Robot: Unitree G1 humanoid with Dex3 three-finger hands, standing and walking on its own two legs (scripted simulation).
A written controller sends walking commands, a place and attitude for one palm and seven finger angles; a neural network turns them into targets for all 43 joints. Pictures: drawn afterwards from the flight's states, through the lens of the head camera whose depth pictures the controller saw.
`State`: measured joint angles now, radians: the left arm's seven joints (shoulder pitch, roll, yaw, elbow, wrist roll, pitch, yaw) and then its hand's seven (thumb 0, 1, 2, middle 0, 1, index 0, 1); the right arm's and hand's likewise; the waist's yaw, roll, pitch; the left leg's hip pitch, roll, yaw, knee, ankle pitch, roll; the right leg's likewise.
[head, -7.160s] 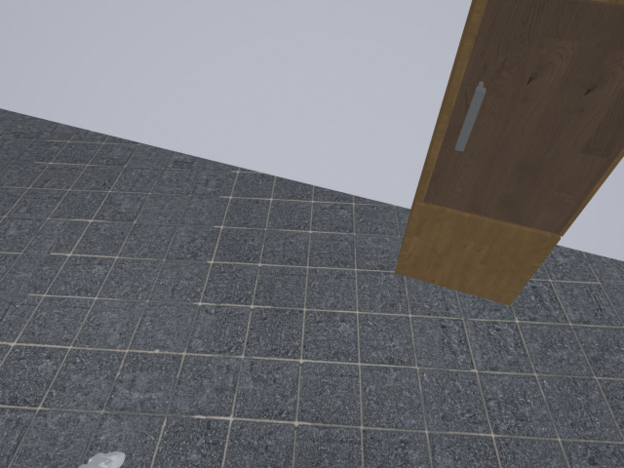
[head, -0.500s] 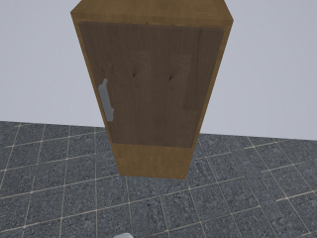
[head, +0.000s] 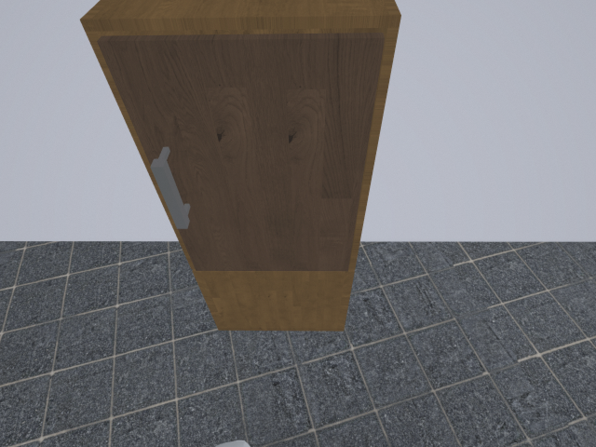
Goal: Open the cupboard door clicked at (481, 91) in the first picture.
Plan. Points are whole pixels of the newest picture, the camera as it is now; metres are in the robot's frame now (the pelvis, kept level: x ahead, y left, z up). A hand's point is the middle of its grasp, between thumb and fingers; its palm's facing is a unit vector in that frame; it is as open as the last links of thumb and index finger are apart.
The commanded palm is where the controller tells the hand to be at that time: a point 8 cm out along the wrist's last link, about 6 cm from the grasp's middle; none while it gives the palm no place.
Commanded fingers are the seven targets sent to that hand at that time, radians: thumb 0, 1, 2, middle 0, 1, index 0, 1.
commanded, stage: come to a stop and stand still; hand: left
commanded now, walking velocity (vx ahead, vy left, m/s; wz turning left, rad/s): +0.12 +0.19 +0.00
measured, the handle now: (174, 189) +0.55 +0.28 -0.01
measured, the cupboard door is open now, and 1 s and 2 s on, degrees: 0 0 0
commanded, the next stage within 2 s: look again from close up in 0.90 s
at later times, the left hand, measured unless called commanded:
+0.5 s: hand out of the picture +0.02 +0.22 -0.16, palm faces +0.01 -0.97 -0.23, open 7.3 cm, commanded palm none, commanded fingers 0.00 0.90 0.90 -0.20 -0.30 -0.20 -0.30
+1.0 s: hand out of the picture +0.06 +0.21 -0.16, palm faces -0.02 -0.98 -0.22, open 7.3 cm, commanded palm none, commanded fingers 0.00 0.90 0.90 -0.20 -0.30 -0.20 -0.30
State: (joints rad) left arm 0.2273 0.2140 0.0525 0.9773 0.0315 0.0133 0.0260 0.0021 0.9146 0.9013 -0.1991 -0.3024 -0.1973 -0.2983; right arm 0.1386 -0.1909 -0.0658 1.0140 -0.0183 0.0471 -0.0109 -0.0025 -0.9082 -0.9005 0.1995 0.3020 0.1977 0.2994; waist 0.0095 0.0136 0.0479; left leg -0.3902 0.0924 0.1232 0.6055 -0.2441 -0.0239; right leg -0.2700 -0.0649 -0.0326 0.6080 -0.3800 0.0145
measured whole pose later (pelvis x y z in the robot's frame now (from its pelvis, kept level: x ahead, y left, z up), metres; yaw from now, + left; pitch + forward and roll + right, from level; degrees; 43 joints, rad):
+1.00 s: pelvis +0.02 +0.03 +0.01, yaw -1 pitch -1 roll +0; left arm 0.22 0.18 -0.01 1.07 0.02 0.01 0.03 0.00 0.91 0.90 -0.20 -0.30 -0.20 -0.30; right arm 0.24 -0.18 0.01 1.08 -0.02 -0.02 -0.03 0.01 -0.91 -0.90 0.20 0.30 0.20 0.30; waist 0.00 0.00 0.05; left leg -0.12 0.01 0.10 0.47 -0.34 0.02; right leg -0.21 -0.08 0.00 0.51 -0.29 0.06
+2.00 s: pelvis +0.01 +0.03 +0.01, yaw +0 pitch +0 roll +0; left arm 0.25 0.19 0.03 1.05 0.03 0.03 0.03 0.01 0.91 0.90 -0.20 -0.30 -0.20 -0.30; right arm 0.28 -0.14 0.00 1.08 -0.02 -0.01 -0.03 0.00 -0.91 -0.90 0.20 0.30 0.20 0.30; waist 0.02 -0.04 0.04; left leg -0.16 0.00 0.08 0.50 -0.34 0.02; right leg -0.25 -0.08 -0.02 0.54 -0.29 0.02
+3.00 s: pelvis +0.01 -0.01 +0.02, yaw +1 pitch -1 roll +0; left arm 0.26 0.17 0.00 1.11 0.02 -0.02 0.03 0.01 0.92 0.90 -0.20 -0.30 -0.20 -0.30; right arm 0.26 -0.14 0.00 1.14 -0.01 -0.02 -0.03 0.01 -0.91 -0.90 0.20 0.30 0.20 0.30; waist 0.01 -0.01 0.04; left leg -0.12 0.06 0.05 0.44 -0.29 -0.04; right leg -0.18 -0.02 -0.07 0.45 -0.25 0.00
